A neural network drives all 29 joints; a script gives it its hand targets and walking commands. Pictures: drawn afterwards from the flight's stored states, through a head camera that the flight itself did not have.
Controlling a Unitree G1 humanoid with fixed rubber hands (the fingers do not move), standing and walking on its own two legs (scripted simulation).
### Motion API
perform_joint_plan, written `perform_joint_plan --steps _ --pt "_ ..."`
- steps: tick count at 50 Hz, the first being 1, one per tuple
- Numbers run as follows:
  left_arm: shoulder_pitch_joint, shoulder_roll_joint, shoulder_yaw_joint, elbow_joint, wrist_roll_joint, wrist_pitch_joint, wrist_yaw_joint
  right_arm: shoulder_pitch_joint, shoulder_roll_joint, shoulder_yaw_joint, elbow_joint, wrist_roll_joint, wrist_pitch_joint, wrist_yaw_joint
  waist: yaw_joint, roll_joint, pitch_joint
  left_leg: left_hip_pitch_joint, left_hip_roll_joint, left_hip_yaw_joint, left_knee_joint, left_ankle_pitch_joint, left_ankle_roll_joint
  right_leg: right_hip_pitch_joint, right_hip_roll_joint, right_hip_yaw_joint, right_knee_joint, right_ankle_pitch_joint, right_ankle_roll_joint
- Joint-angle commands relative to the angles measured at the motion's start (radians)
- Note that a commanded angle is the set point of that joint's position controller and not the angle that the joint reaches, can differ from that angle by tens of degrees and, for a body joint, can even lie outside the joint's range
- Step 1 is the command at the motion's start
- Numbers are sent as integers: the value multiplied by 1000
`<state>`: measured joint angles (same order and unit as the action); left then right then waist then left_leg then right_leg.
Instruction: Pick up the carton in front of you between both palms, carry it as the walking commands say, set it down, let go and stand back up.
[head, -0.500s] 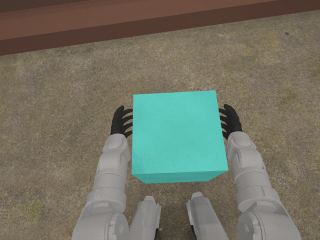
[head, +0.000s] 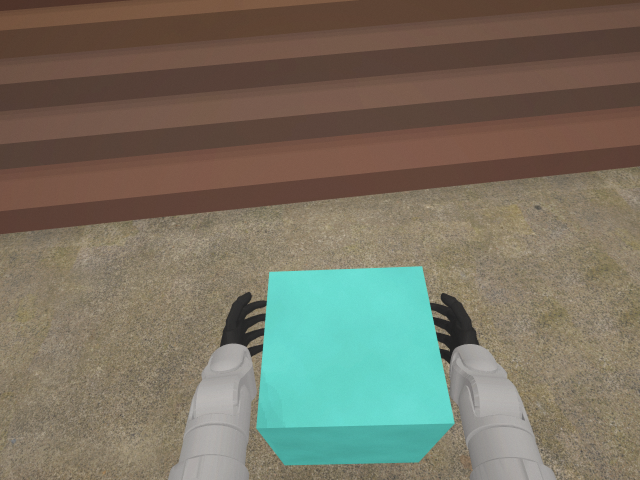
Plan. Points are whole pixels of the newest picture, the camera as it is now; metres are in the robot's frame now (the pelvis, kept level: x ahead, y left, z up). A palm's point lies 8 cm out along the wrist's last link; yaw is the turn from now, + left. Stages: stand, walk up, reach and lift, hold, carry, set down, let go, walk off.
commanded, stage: reach and lift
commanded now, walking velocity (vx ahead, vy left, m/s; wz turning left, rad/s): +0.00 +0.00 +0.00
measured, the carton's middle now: (348, 372) +0.30 -0.01 -0.08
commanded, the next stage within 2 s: hold in 1.18 s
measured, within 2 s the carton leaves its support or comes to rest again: neither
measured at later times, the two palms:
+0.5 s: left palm (222, 344) +0.28 +0.15 +0.04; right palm (473, 344) +0.28 -0.15 +0.04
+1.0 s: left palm (220, 334) +0.29 +0.15 +0.06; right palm (473, 333) +0.28 -0.15 +0.05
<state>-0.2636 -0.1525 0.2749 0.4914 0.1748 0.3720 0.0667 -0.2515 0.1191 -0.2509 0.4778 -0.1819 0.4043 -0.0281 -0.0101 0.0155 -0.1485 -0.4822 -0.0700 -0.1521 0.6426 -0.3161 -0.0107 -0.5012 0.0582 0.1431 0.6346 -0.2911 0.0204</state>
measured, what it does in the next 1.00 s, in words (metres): stands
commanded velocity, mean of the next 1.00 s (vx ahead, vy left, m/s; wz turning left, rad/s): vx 0.00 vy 0.00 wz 0.00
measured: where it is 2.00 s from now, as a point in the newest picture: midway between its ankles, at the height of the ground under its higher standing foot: outside the picture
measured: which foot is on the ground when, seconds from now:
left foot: down 0.00-1.00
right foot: down 0.00-1.00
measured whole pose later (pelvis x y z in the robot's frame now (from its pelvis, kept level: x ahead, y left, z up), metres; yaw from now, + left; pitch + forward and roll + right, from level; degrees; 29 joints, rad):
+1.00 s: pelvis +0.00 +0.00 +0.02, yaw +0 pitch -4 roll +0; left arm -0.27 -0.15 0.25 0.32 0.28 0.65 0.00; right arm -0.25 0.15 -0.22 0.30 -0.27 0.68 0.00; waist -0.01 0.01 -0.01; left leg -0.08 -0.04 -0.15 0.38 -0.22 -0.01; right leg -0.10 0.04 0.13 0.37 -0.19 0.01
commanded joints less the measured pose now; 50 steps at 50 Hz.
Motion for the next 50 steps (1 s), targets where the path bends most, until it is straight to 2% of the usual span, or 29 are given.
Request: perform_joint_plan --steps 1,6,13,15,19,24,30,42,50 --pt "-409 -1007 -620 -3 -143 69 -266 -467 985 621 -71 165 36 240 3 -13 -301 226 -28 52 -146 365 -7 339 37 -60 -118 383 1" --pt "-373 -989 -604 -60 -143 161 -282 -435 964 611 -142 160 128 245 -3 -7 -163 302 -20 51 -232 348 -9 402 35 -59 -213 338 -3" --pt "-452 -956 -492 -15 -94 219 -308 -504 953 497 -87 111 184 265 3 -4 5 277 -12 70 -285 118 4 381 29 -78 -259 119 -17" --pt "-506 -972 -495 -23 -100 214 -315 -561 970 501 -97 117 179 272 4 -3 -20 284 -10 72 -277 101 6 387 28 -79 -252 100 -18" --pt "-575 -995 -510 -36 -107 207 -321 -633 995 523 -111 128 174 277 6 -7 -85 299 -12 74 -262 114 7 414 28 -78 -240 112 -16" --pt "-588 -989 -508 -30 -100 211 -322 -645 997 523 -102 124 179 275 6 -14 -99 307 -15 79 -269 110 7 428 27 -79 -246 114 -10" --pt "-563 -970 -503 -40 -94 223 -322 -617 989 520 -112 121 192 271 7 -15 -100 331 -19 83 -282 157 3 451 28 -79 -260 163 -5" --pt "-476 -952 -541 -129 -120 251 -317 -524 977 551 -194 143 222 263 6 -14 -116 390 -28 78 -300 290 -7 504 32 -74 -280 301 2" --pt "-435 -947 -559 -175 -134 273 -313 -485 962 565 -241 154 243 263 3 -11 -104 416 -29 72 -312 337 -12 520 38 -74 -291 336 3"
